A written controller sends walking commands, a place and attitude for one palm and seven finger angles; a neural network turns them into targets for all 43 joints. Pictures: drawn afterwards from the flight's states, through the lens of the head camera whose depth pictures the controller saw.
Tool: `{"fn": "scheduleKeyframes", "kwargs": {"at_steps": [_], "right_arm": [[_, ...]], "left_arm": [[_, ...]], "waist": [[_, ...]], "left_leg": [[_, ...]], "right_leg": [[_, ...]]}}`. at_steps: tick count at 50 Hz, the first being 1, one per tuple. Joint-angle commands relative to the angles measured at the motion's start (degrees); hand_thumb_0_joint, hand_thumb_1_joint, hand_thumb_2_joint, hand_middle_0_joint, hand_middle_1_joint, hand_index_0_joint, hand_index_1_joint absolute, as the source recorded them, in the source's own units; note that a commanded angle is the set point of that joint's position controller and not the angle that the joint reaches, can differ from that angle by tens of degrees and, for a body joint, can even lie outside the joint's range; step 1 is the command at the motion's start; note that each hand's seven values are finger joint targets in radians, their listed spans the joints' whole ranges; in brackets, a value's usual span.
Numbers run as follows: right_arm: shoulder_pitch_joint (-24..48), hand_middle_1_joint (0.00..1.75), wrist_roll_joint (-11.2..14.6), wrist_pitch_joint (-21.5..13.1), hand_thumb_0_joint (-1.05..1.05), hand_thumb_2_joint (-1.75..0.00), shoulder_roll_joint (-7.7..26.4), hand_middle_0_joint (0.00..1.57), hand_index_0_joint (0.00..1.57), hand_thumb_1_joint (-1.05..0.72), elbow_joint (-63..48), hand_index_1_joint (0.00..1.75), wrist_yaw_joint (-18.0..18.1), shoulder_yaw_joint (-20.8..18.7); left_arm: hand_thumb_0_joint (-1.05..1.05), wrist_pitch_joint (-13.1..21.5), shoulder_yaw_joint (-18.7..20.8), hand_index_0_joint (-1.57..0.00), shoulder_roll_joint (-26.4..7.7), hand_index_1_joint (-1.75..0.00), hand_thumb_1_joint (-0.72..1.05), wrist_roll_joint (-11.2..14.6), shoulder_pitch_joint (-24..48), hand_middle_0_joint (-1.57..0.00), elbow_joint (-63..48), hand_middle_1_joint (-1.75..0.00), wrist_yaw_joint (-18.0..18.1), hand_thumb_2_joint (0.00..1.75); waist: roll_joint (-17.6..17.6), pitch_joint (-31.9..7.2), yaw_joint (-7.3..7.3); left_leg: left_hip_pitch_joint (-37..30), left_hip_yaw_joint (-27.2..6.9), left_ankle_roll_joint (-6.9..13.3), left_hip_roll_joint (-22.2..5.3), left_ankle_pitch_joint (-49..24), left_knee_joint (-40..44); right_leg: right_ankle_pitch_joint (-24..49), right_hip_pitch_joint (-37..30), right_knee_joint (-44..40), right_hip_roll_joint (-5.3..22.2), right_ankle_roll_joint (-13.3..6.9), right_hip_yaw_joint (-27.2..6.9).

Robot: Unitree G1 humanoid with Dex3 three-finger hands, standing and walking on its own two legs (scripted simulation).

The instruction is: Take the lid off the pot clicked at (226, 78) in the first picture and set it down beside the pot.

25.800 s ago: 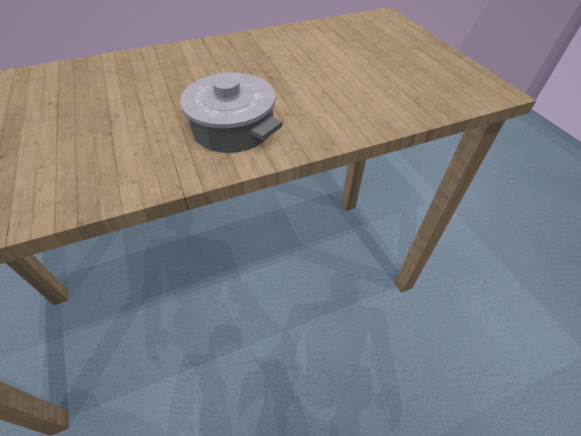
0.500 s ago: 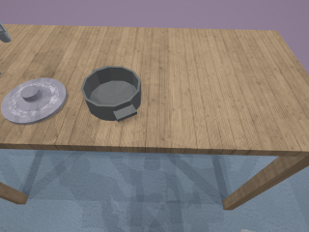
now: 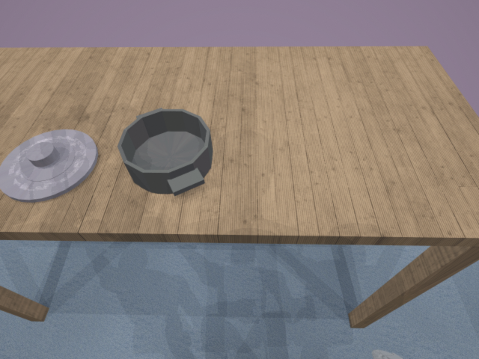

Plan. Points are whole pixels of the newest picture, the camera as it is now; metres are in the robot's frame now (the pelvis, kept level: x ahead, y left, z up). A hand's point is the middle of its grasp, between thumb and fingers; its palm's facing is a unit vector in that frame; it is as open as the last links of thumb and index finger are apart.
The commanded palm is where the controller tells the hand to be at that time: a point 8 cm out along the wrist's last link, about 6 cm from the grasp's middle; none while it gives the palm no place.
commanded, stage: draw the hand back to the body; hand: left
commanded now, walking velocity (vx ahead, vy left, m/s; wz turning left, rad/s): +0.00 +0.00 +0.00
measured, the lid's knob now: (42, 154) +0.44 +0.34 +0.10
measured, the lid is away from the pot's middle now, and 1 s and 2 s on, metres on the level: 0.22 0.22 0.22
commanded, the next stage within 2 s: none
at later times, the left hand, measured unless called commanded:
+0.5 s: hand out of the picture +0.40 +0.32 +0.26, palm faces +0.01 -0.35 -0.94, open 11.0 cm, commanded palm +0.35 +0.33 +0.32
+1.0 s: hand out of the picture +0.35 +0.27 +0.31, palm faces +0.53 -0.83 -0.19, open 9.8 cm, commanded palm +0.29 +0.31 +0.31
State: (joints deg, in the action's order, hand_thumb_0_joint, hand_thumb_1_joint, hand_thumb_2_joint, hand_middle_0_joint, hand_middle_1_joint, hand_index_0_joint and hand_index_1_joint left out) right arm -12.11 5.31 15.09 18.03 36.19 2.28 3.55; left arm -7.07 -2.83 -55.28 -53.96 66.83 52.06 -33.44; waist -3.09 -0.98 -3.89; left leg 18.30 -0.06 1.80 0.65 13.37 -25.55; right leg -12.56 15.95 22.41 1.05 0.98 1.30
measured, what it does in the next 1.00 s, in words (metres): stands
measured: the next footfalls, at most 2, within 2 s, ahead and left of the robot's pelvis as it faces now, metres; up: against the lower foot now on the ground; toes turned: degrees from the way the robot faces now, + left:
none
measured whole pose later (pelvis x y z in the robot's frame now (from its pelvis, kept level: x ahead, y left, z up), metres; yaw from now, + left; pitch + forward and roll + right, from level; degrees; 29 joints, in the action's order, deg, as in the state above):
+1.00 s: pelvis +0.02 -0.02 +0.00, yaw -2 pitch +0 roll +0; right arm -10.5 2.5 0.7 16.7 38.5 4.0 1.6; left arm 1.2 27.4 -31.4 5.6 22.9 2.6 3.7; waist -2.9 0.1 1.6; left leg 6.9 1.0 -0.1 -1.3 14.7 -22.1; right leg -13.8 5.6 20.0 -0.8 -0.5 0.2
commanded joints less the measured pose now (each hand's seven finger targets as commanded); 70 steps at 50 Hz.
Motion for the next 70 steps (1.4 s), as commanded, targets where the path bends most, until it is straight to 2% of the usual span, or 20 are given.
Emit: {"fn": "scheduleKeyframes", "kwargs": {"at_steps": [1, 5, 6, 10, 12, 15, 17, 20, 22, 23, 24, 25, 28, 31, 34, 37, 39, 45, 51, 70], "right_arm": [[1.5, 0.30, 0.0, -1.6, 0.00, -0.90, 8.5, 0.20, 0.20, -0.90, -6.8, 0.30, -0.1, -3.4], [2.1, 0.30, 0.2, -2.2, 0.00, -0.90, 8.4, 0.20, 0.20, -0.90, -7.9, 0.30, -0.4, -3.7], [2.7, 0.30, -0.1, -1.9, 0.00, -0.90, 8.5, 0.20, 0.20, -0.90, -8.2, 0.30, -0.6, -3.5], [4.5, 0.30, 0.3, -1.7, 0.00, -0.90, 8.3, 0.20, 0.20, -0.90, -9.2, 0.30, -0.6, -3.7], [5.2, 0.30, 0.2, -1.2, 0.00, -0.90, 8.3, 0.20, 0.20, -0.90, -9.3, 0.30, -0.4, -3.5], [6.1, 0.30, 0.3, -1.5, 0.00, -0.90, 8.1, 0.20, 0.20, -0.90, -10.1, 0.30, -0.3, -3.6], [6.6, 0.30, -0.1, -1.5, 0.00, -0.90, 7.7, 0.20, 0.20, -0.90, -10.1, 0.30, -0.3, -3.4], [6.8, 0.30, 0.4, -1.5, 0.00, -0.90, 7.4, 0.20, 0.20, -0.90, -10.3, 0.30, -0.3, -3.5], [8.1, 0.30, 0.1, -1.6, 0.00, -0.90, 7.3, 0.20, 0.20, -0.90, -10.6, 0.30, -0.2, -3.2], [-1.6, 0.30, 0.4, -6.6, 0.00, -0.90, 3.4, 0.20, 0.20, -0.90, -11.7, 0.30, -0.4, -3.3], [1.2, 0.30, 0.2, -8.6, 0.00, -0.90, 5.0, 0.20, 0.20, -0.90, -11.0, 0.30, 0.1, -2.1], [2.3, 0.30, 0.2, -10.1, 0.00, -0.90, 5.6, 0.20, 0.20, -0.90, -11.2, 0.30, 0.8, -2.4], [3.7, 0.30, -1.1, -12.1, 0.00, -0.90, 6.4, 0.20, 0.20, -0.90, -10.1, 0.30, 2.2, -2.5], [4.1, 0.30, -1.8, -13.2, 0.00, -0.90, 5.9, 0.20, 0.20, -0.90, -7.1, 0.30, 2.5, -2.5], [5.5, 0.30, -2.2, -15.4, 0.00, -0.90, 5.1, 0.20, 0.20, -0.90, -8.1, 0.30, 2.2, -2.7], [5.8, 0.30, -2.7, -16.0, 0.00, -0.90, 5.3, 0.20, 0.20, -0.90, -6.7, 0.30, 1.9, -3.4], [6.7, 0.30, -2.6, -16.2, 0.00, -0.90, 5.4, 0.20, 0.20, -0.90, -6.8, 0.30, 1.8, -3.8], [8.5, 0.30, -2.4, -17.3, 0.00, -0.90, 4.7, 0.20, 0.20, -0.90, -6.8, 0.30, 1.7, -4.0], [9.5, 0.30, -2.8, -17.9, 0.00, -0.90, 4.5, 0.20, 0.20, -0.90, -6.3, 0.30, 2.0, -4.2], [13.6, 0.30, -4.0, -19.4, 0.00, -0.90, 1.7, 0.20, 0.20, -0.90, -6.5, 0.30, 2.3, -3.3]], "left_arm": [[0.00, -0.5, 4.7, -0.47, -16.0, -0.63, -0.13, 0.3, 24.0, -0.47, -16.2, -0.63, 2.1, 0.88], [0.00, -1.2, 8.2, -0.47, -16.4, -0.63, -0.13, 1.6, 16.1, -0.47, -20.0, -0.63, 2.1, 0.88], [0.00, -1.1, 10.8, -0.47, -19.8, -0.63, -0.13, 1.5, 16.2, -0.47, -22.8, -0.63, 2.1, 0.88], [0.00, -1.9, 9.9, -0.47, -16.5, -0.63, -0.13, 3.5, 10.4, -0.47, -23.5, -0.63, 1.0, 0.88], [0.00, -2.1, 11.9, -0.47, -18.9, -0.63, -0.13, 3.4, 11.2, -0.47, -24.6, -0.63, 1.1, 0.88], [0.00, -2.4, 11.7, -0.47, -18.0, -0.63, -0.13, 4.4, 9.5, -0.47, -28.9, -0.63, 0.9, 0.88], [0.00, -2.2, 15.0, -0.47, -20.7, -0.63, -0.13, 4.4, 8.0, -0.47, -30.5, -0.63, 1.0, 0.88], [0.00, -2.9, 9.3, -0.47, -12.8, -0.63, -0.13, 5.9, 4.7, -0.47, -30.6, -0.63, 0.0, 0.88], [0.00, -2.8, 12.1, -0.47, -15.9, -0.63, -0.13, 5.8, 5.8, -0.47, -34.4, -0.63, 0.7, 0.88], [0.00, 2.6, 22.8, -0.47, -3.9, -0.63, -0.13, 40.3, 12.4, -0.47, -34.6, -0.63, 12.5, 0.88], [0.00, 4.4, 18.7, -0.47, -1.1, -0.63, -0.13, 42.6, 4.8, -0.47, -31.8, -0.63, 18.0, 0.88], [0.00, 5.9, 20.6, -0.47, 1.2, -0.63, -0.13, 48.3, 2.0, -0.47, -33.4, -0.63, 21.7, 0.88], [0.00, 8.7, 29.6, -0.47, -4.5, -0.63, -0.13, 54.1, -1.0, -0.47, -44.3, -0.63, 30.1, 0.88], [0.00, 8.8, 29.4, -0.45, -0.2, -0.61, -0.05, 56.3, -3.4, -0.45, -41.5, -0.61, 34.4, 0.88], [0.00, 11.0, 33.1, -0.43, -0.7, -0.58, 0.03, 57.3, -7.3, -0.43, -54.2, -0.58, 36.5, 0.88], [0.00, 10.7, 34.3, -0.41, 2.1, -0.56, 0.11, 58.6, -16.4, -0.41, -52.0, -0.56, 37.5, 0.89], [0.00, 10.7, 35.5, -0.39, 1.7, -0.54, 0.16, 59.0, -18.1, -0.39, -54.1, -0.54, 37.6, 0.89], [0.00, 11.7, 33.2, -0.35, 6.0, -0.49, 0.31, 59.5, -20.0, -0.35, -62.2, -0.49, 37.4, 0.89], [0.00, 11.6, 34.2, -0.31, 8.0, -0.44, 0.46, 60.2, -27.8, -0.31, -62.9, -0.44, 37.7, 0.89], [0.00, 13.5, 35.2, -0.20, 13.2, -0.30, 0.90, 61.3, -40.0, -0.20, -77.6, -0.30, 38.3, 0.90]], "waist": [[-4.4, -22.6, 0.49], [-4.6, -23.3, 1.45], [-3.0, -24.7, 2.33], [-2.6, -20.8, 1.99], [0.0, -20.3, 2.16], [-4.1, -22.1, 2.46], [-2.3, -23.2, 3.26], [-2.4, -18.5, 1.94], [-2.8, -20.0, 2.91], [0.1, -13.8, 1.23], [1.3, -14.5, 1.89], [3.0, -14.9, 2.16], [-1.4, -19.9, 4.07], [-3.7, -13.2, 3.65], [-11.1, -19.9, 5.47], [-1.7, -16.4, 5.61], [0.2, -16.0, 5.78], [-3.9, -15.5, 5.41], [0.4, -12.5, 5.94], [-1.6, -11.0, 6.99]], "left_leg": [[-13.9, 0.3, 2.6, 0.9, -26.6, 0.4], [-15.3, -0.1, 2.7, 0.8, -30.6, -0.4], [-14.5, -0.1, 2.7, 0.9, -29.7, -0.3], [-12.8, 0.4, 2.7, 1.1, -28.0, -0.7], [-11.4, 0.6, 2.8, 1.3, -23.6, -0.5], [-13.1, 0.4, 2.8, 1.5, -26.2, -1.0], [-13.3, 0.0, 3.0, 1.5, -27.9, -1.6], [-13.3, -0.2, 2.6, 1.0, -25.1, -0.5], [-13.6, -0.3, 2.8, 1.4, -24.1, -0.6], [-19.1, -0.4, 1.5, -1.1, -17.4, 0.8], [-20.5, -3.3, 1.1, -2.0, -13.4, 2.5], [-20.2, -3.7, 1.1, -2.4, -9.2, 3.7], [-19.5, -0.6, 1.1, -1.8, -17.8, 2.8], [-15.9, 0.6, 0.5, -1.9, -15.9, 3.6], [-20.4, 0.1, -0.1, -2.0, -24.6, 3.3], [-18.1, 0.8, 0.4, -2.7, -27.8, 3.0], [-17.2, 1.9, 0.7, -2.3, -25.8, 3.3], [-19.2, 2.2, 1.0, -1.7, -25.8, 3.2], [-18.6, 2.9, 1.3, -1.5, -23.7, 3.3], [-19.8, 2.3, 0.7, -1.0, -18.5, 5.0]], "right_leg": [[16.2, -6.4, -0.1, -3.1, -3.3, 2.2], [17.2, -6.4, 0.1, -3.4, -3.3, 2.2], [17.5, -8.4, 0.8, -3.0, -3.1, 2.1], [17.5, -6.4, 0.8, -3.0, -3.0, 2.4], [16.3, -6.9, 1.0, -2.9, -2.9, 2.5], [16.8, -6.9, 1.3, -2.8, -3.0, 2.3], [18.2, -7.9, 2.1, -2.7, -2.9, 2.1], [14.7, -4.4, 0.5, -3.1, -2.8, 3.1], [14.3, -5.5, 1.0, -3.0, -3.0, 2.9], [8.7, 0.4, -1.3, -3.1, -4.6, 2.6], [6.3, -1.0, -1.6, -3.2, -4.6, 1.9], [5.0, -1.4, -2.6, -3.3, -4.4, 1.4], [13.4, -9.4, -1.9, -2.1, -3.9, 0.2], [13.0, -8.4, -3.0, -2.0, -3.7, 0.5], [18.3, -13.2, -1.6, -1.6, -4.0, 0.4], [22.0, -13.9, -1.4, -2.0, -3.4, 1.0], [23.4, -15.0, -1.6, -1.9, -3.0, 0.8], [23.3, -14.2, -2.3, -1.6, -2.8, 0.7], [23.8, -13.5, -2.6, -1.6, -2.5, 0.9], [18.5, -15.0, -4.4, -1.5, -2.9, 0.4]]}}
